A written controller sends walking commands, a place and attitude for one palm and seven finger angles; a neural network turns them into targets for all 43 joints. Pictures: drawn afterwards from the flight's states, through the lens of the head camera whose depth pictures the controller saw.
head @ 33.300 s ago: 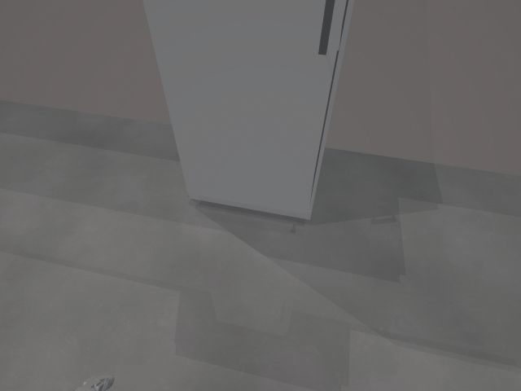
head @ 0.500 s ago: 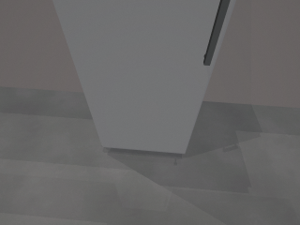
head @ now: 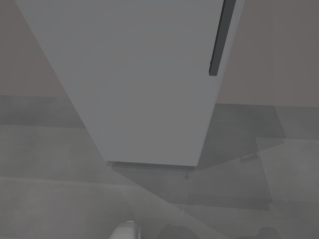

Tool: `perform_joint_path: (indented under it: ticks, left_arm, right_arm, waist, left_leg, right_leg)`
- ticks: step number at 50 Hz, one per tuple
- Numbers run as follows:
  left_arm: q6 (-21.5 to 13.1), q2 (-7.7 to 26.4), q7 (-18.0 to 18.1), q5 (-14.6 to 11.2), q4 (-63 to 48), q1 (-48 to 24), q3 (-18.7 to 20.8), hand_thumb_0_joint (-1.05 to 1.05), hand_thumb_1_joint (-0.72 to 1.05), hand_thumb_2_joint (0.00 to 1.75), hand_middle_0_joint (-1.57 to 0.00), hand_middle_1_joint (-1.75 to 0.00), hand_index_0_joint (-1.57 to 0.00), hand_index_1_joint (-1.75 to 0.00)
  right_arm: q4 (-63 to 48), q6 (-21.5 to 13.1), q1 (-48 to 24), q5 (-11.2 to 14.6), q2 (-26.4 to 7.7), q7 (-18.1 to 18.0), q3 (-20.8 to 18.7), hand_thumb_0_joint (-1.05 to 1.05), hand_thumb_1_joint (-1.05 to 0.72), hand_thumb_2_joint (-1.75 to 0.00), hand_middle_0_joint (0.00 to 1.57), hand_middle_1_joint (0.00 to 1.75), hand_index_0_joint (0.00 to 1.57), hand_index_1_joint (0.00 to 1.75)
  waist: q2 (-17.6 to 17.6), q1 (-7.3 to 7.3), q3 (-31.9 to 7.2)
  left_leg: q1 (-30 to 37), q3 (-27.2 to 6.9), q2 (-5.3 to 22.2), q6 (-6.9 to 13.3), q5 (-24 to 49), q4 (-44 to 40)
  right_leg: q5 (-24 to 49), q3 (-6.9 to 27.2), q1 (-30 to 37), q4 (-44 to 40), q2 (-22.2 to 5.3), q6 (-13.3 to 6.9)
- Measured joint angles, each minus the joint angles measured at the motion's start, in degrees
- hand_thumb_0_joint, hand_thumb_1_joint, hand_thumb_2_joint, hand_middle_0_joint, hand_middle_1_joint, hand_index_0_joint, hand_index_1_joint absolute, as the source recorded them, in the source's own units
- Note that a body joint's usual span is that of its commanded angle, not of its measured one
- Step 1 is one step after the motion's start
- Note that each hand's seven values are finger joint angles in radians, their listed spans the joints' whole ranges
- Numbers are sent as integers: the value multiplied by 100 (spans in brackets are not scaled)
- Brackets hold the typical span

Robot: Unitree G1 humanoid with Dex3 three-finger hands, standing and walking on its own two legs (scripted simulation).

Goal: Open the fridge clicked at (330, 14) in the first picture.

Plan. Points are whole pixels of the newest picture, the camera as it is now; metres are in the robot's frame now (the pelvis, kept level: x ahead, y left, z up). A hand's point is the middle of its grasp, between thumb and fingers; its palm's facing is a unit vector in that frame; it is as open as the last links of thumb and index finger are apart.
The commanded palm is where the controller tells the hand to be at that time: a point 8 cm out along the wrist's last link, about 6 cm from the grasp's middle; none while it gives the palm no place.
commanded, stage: take the last steps up to it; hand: right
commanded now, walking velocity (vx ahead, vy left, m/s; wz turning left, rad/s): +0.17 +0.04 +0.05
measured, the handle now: (220, 30) +0.59 -0.12 +0.21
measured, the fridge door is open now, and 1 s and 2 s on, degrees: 0 0 0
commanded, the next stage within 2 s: come to a stop and stand still in 0.08 s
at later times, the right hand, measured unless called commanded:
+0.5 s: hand (218, 232) +0.18 -0.15 -0.19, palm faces +0.05 +0.98 -0.18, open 7.2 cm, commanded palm none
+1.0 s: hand out of the picture +0.08 -0.19 -0.18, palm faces +0.01 +0.98 -0.20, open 7.4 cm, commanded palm none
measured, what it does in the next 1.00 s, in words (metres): steps on the spot: left foot, then right foot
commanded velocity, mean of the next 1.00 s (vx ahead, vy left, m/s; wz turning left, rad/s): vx -0.03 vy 0.02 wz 0.01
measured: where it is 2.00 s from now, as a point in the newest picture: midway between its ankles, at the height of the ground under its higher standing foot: outside the picture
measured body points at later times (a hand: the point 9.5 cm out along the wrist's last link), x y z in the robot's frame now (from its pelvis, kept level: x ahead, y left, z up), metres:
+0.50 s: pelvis +0.08 +0.02 -0.02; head +0.13 +0.01 +0.43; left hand +0.12 +0.26 -0.17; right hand +0.18 -0.20 -0.17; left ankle +0.14 +0.14 -0.75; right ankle +0.08 -0.09 -0.72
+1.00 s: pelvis +0.06 +0.01 +0.00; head +0.09 -0.01 +0.45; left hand +0.07 +0.25 -0.15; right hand +0.08 -0.24 -0.16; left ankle +0.01 +0.16 -0.72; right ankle +0.09 -0.09 -0.75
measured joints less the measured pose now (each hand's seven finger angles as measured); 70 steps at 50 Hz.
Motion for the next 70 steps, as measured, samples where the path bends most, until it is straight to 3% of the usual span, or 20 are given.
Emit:
perform_joint_path:
  ticks: [5,10,11,14,18,23,27,29,32,35,39,44,48,52,53,56,59,70]
  left_arm:
    - [43,-68,20,32,90,275,42,0,91,90,-20,-30,-21,-30]
    - [96,-22,18,38,110,432,77,0,91,90,-20,-30,-21,-30]
    - [114,-22,2,9,112,462,81,0,91,90,-20,-30,-21,-30]
    - [258,102,1,-84,56,153,119,0,91,90,-20,-30,-20,-30]
    - [384,248,26,-130,-237,-433,194,0,91,90,-20,-30,-20,-30]
    - [440,380,-24,-91,-702,-1111,284,0,91,90,-20,-30,-20,-30]
    - [405,466,-64,-71,-990,-1434,329,0,92,90,-20,-30,-20,-30]
    - [315,468,-79,-50,-1067,-1449,322,0,92,90,-20,-30,-20,-30]
    - [295,383,-42,31,-1097,-1417,238,-1,92,90,-20,-30,-20,-30]
    - [268,320,58,56,-1073,-1359,165,0,92,90,-20,-30,-20,-30]
    - [244,333,84,38,-1017,-1330,139,0,93,90,-20,-30,-21,-30]
    - [221,355,85,40,-945,-1251,167,0,92,90,-20,-30,-21,-30]
    - [261,433,41,47,-792,-1115,204,0,92,90,-20,-30,-21,-30]
    - [326,456,-13,-21,-589,-906,231,0,91,90,-20,-30,-21,-30]
    - [351,463,-26,-42,-534,-886,230,0,91,90,-20,-30,-21,-30]
    - [411,545,-80,-33,-408,-786,230,0,91,90,-20,-30,-20,-30]
    - [391,494,-90,-23,-270,-677,191,0,91,90,-20,-30,-20,-30]
    - [327,225,-65,-32,-52,-672,84,0,91,90,-20,-30,-20,-30]
  right_arm:
    - [-173,35,-376,7,-108,-11,-66,1,-93,-90,20,30,19,30]
    - [-338,-70,-614,8,-105,10,-63,1,-92,-90,20,30,19,30]
    - [-376,-152,-621,3,-110,0,-61,0,-92,-90,20,30,19,30]
    - [-375,-316,-721,33,48,-90,0,0,-92,-90,20,30,19,30]
    - [-405,-234,-753,-9,176,-191,64,0,-91,-90,20,30,19,30]
    - [-552,-132,-835,-34,111,-246,-50,-1,-93,-90,20,30,20,30]
    - [-600,-32,-779,-62,-14,-222,-105,-1,-92,-90,20,30,20,30]
    - [-596,49,-702,-24,-100,-206,-133,-1,-92,-90,20,30,20,30]
    - [-550,211,-578,14,-223,-200,-167,0,-92,-90,20,30,20,30]
    - [-482,253,-425,6,-309,-154,-203,0,-91,-90,20,30,19,30]
    - [-381,241,-136,4,-407,-100,-215,0,-91,-90,20,30,19,30]
    - [-243,337,27,-2,-431,-54,-178,0,-91,-90,20,30,19,30]
    - [-216,314,-60,13,-328,-28,-90,0,-91,-90,20,30,19,30]
    - [-273,131,-100,22,-271,-50,-13,0,-91,-90,20,30,19,30]
    - [-238,75,-119,19,-249,-81,-4,0,-91,-90,20,30,19,30]
    - [-104,47,-166,18,-67,-99,118,0,-91,-90,20,30,19,30]
    - [-15,-17,-164,51,-33,-158,153,0,-93,-90,20,30,20,30]
    - [124,-76,-62,115,6,-175,192,0,-93,-90,20,30,20,30]
  waist:
    - [-18,151,-11]
    - [-109,262,-48]
    - [-89,243,-88]
    - [-298,279,31]
    - [-260,220,55]
    - [-97,59,126]
    - [21,-15,133]
    - [119,-28,91]
    - [207,-119,51]
    - [166,-157,-21]
    - [149,-193,-116]
    - [93,-100,-145]
    - [-35,5,-139]
    - [53,19,-247]
    - [81,16,-261]
    - [-133,151,-296]
    - [-141,193,-339]
    - [-139,91,-259]
  left_leg:
    - [-30,99,33,18,365,-1152]
    - [615,273,-182,172,584,-2309]
    - [743,249,-197,260,800,-2437]
    - [834,428,-318,325,440,-2178]
    - [1008,493,-329,291,479,-2493]
    - [969,512,-237,241,615,-2663]
    - [831,496,-119,103,605,-2519]
    - [707,448,-28,22,454,-2240]
    - [458,-40,-224,-26,-705,-1290]
    - [327,-374,-436,-78,-690,-327]
    - [474,-477,-463,-199,-522,-20]
    - [841,-410,-365,-224,-689,-486]
    - [1262,-299,-297,-131,-825,-1485]
    - [1863,-309,-200,22,14,-3024]
    - [1905,-370,-173,-19,-77,-3138]
    - [1907,-268,-268,-53,-122,-2968]
    - [1991,-227,-293,-11,-128,-2947]
    - [2177,-182,-419,107,-9,-3193]
  right_leg:
    - [-165,-48,296,-132,25,92]
    - [-758,-81,388,419,-99,288]
    - [-966,-72,264,805,-122,315]
    - [-1511,346,-493,2575,-216,306]
    - [-1477,518,-1323,3256,-187,349]
    - [-1092,577,-1880,3046,-155,492]
    - [-564,545,-1713,2219,-125,521]
    - [-203,475,-1453,1597,-68,366]
    - [-159,394,-1339,1402,1,46]
    - [148,411,-1176,869,11,-3]
    - [445,343,-1038,355,-6,-36]
    - [581,260,-1017,177,-107,-5]
    - [635,270,-1088,213,-171,58]
    - [567,199,-1269,491,-75,185]
    - [511,165,-1332,624,-57,225]
    - [530,327,-1284,622,-114,299]
    - [583,374,-1168,549,-130,343]
    - [710,425,-968,271,-237,467]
